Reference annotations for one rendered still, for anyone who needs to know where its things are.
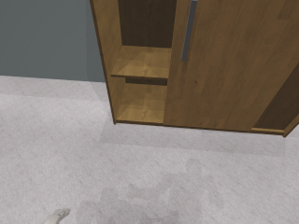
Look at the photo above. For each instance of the wardrobe door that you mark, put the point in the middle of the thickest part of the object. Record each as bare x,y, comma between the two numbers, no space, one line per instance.
284,107
240,54

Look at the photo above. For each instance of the left robot hand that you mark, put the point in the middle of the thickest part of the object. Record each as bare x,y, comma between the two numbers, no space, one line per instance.
57,216

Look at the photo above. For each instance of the handle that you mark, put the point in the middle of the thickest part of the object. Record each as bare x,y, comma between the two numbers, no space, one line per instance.
188,32

